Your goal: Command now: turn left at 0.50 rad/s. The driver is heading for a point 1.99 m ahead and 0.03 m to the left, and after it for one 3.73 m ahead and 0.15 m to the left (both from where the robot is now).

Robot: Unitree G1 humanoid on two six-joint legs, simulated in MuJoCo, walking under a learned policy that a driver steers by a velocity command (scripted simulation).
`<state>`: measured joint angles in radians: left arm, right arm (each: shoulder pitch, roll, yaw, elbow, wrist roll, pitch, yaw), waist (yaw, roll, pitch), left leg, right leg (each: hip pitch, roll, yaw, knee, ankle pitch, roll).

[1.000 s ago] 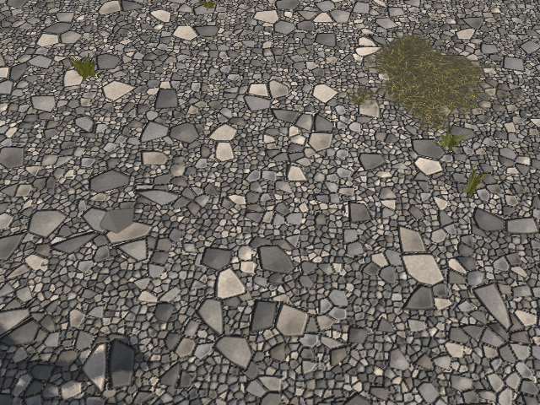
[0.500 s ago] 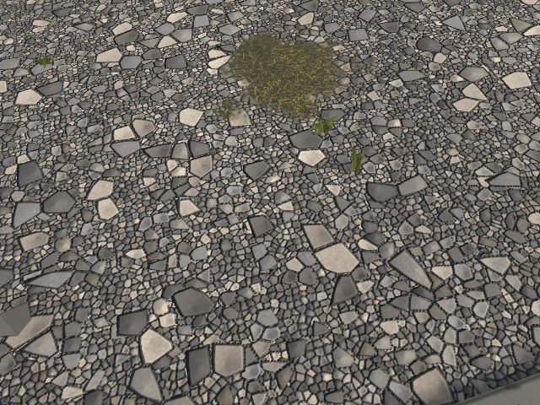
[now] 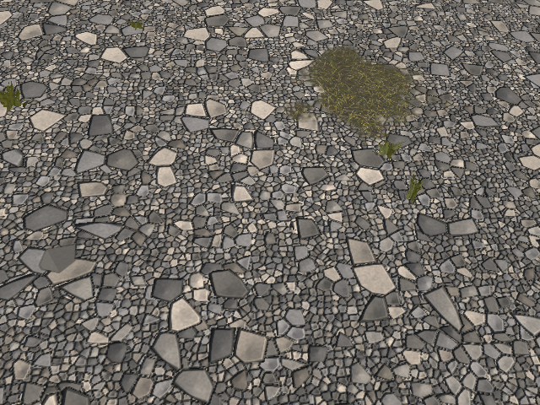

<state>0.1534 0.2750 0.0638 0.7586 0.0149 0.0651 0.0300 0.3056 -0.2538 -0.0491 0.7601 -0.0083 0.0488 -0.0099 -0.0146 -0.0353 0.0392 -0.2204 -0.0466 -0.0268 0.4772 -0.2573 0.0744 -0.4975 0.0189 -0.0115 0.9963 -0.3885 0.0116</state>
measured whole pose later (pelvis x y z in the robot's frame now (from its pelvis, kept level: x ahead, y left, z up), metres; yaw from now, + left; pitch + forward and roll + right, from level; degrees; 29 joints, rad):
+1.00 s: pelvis +0.08 +0.02 +0.01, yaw +11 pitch +0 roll +0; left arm 0.24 0.29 0.06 0.79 0.03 -0.01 -0.04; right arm 0.42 -0.24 -0.02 0.87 -0.01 -0.06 0.00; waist -0.02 -0.05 0.00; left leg -0.01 -0.07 0.01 0.24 -0.24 0.07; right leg -0.54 -0.04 0.01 0.85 -0.18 -0.04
